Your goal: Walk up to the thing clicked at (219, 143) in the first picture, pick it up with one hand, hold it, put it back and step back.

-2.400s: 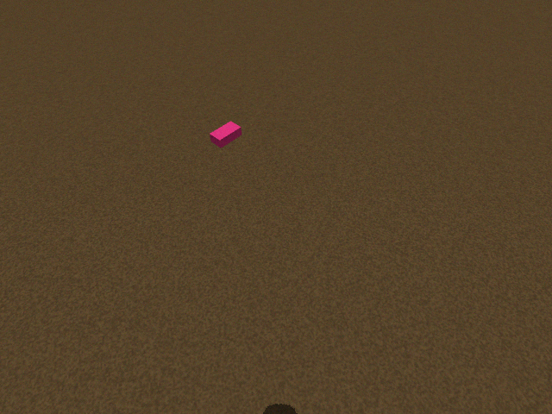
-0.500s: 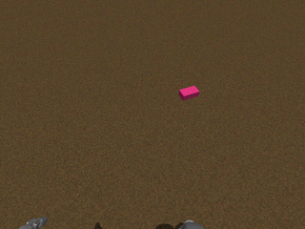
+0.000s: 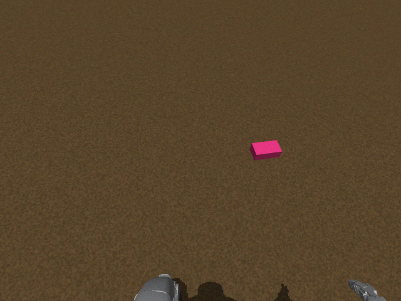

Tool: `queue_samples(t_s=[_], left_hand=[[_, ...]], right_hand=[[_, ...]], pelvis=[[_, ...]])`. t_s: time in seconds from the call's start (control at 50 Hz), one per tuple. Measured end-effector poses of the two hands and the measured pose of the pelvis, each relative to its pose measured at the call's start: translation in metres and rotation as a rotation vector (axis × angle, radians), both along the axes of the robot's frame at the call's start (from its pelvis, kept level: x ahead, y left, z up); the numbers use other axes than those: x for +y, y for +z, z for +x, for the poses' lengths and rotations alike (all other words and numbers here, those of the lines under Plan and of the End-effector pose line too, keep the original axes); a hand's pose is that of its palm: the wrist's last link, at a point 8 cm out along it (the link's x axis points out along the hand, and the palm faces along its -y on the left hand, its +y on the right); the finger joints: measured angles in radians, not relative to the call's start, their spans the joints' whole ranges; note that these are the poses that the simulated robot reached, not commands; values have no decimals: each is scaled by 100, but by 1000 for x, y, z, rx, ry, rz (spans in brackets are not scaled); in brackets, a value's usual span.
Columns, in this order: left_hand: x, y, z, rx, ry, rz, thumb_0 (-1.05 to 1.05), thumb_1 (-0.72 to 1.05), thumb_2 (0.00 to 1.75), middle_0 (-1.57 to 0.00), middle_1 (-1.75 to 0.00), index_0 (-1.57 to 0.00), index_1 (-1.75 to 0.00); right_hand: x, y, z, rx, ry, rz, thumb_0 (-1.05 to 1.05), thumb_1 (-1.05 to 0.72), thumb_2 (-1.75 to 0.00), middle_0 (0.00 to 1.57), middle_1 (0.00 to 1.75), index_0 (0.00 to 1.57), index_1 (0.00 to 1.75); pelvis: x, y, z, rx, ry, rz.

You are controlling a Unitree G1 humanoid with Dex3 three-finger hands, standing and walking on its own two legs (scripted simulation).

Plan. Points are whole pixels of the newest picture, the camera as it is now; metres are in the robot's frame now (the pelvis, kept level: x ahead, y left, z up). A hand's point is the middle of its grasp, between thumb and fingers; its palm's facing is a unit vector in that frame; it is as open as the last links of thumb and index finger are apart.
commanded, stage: walk up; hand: left
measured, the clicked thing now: (265, 150) +1.01 -0.37 -0.71
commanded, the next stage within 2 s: none
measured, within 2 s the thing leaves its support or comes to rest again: neither
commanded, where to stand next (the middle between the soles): +0.75 -0.61 m, yaw +15 degrees
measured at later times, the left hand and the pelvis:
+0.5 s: hand (170, 244) +0.24 +0.09 -0.10, palm faces +0.10 -0.92 -0.38, open 7.4 cm; pelvis +0.19 -0.20 +0.02, yaw +5 degrees
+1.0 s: hand (225, 198) +0.38 -0.04 -0.13, palm faces +0.10 -0.94 -0.32, open 7.4 cm; pelvis +0.34 -0.33 +0.01, yaw +8 degrees
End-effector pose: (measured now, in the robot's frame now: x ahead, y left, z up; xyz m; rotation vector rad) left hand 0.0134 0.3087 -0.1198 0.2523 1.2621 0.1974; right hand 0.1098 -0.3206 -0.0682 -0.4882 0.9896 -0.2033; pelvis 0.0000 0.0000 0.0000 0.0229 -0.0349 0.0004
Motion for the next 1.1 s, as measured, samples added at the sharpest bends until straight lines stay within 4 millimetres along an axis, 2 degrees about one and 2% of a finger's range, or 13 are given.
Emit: queue_samples(t_s=[0.1, 0.18, 0.26, 0.34, 0.38, 0.42, 0.54, 0.62, 0.7, 0.78, 0.9, 1.0, 1.1], left_hand=[[-31, 12, 70, -53, -64, -31, 1, 90, 90, -20, -30, -20, -30], [-50, 25, 126, -145, -75, -18, 1, 90, 90, -20, -30, -20, -30], [-75, 35, 172, -171, -86, 21, 1, 90, 90, -20, -30, -20, -30], [-108, 41, 208, -187, -70, 82, 1, 90, 90, -20, -30, -20, -30], [-127, 43, 217, -204, -55, 106, 1, 90, 90, -20, -30, -20, -30], [-145, 49, 218, -210, -21, 110, 0, 90, 90, -20, -30, -20, -30], [-185, 59, 209, -132, 64, 98, 0, 90, 90, -20, -30, -20, -30], [-204, 49, 209, -80, 101, 84, 1, 90, 90, -20, -30, -20, -30], [-221, 26, 222, -54, 129, 49, 1, 90, 90, -20, -30, -20, -30], [-245, 6, 255, -42, 113, 14, 1, 90, 90, -20, -30, -20, -30], [-279, 11, 313, -79, 55, -7, 1, 90, 90, -20, -30, -20, -30], [-302, 22, 353, -118, 54, 31, 1, 90, 90, -20, -30, -20, -30], [-338, 29, 375, -127, 76, 117, 1, 90, 90, -20, -30, -20, -30]], right_hand=[[-30, 18, 6, 6, -68, -6, 0, -90, -90, 21, 30, 21, 30], [-66, 23, 9, 86, -61, -23, 0, -90, -90, 21, 30, 21, 30], [-116, 18, 24, 134, -68, -33, 0, -90, -90, 21, 30, 21, 30], [-178, -2, 56, 158, -82, -52, 1, -90, -90, 21, 30, 21, 30], [-202, -13, 79, 174, -86, -66, 1, -90, -90, 21, 30, 21, 30], [-214, -17, 106, 184, -73, -63, 1, -90, -90, 21, 30, 21, 30], [-216, -3, 194, 119, 33, 12, 1, -91, -90, 21, 30, 21, 30], [-216, 4, 242, 104, 108, 23, 1, -91, -90, 21, 30, 21, 30], [-222, 3, 281, 77, 145, 0, 0, -91, -90, 21, 30, 21, 30], [-244, 1, 298, 45, 111, -39, 0, -90, -90, 21, 30, 21, 30], [-293, 17, 302, 47, 40, -67, 0, -90, -90, 21, 30, 21, 30], [-353, 16, 311, 106, 36, -98, 0, -90, -90, 21, 30, 21, 30], [-427, -5, 346, 137, 24, -124, 1, -90, -90, 21, 30, 21, 30]], pelvis=[[-29, 16, 39, -15, 9, 3], [-60, 20, 68, -13, 25, 4], [-98, 17, 100, 0, 34, 15], [-143, 3, 137, 10, 46, 7], [-161, -2, 152, 7, 65, -20], [-174, 2, 165, 8, 79, -11], [-207, 24, 207, 17, 95, -9], [-226, 25, 233, 18, 112, -18], [-238, 13, 263, 10, 139, -25], [-251, 2, 285, -5, 148, 13], [-288, 10, 315, -19, 143, 18], [-332, 8, 340, -11, 147, 10], [-387, -8, 373, -7, 146, -14]])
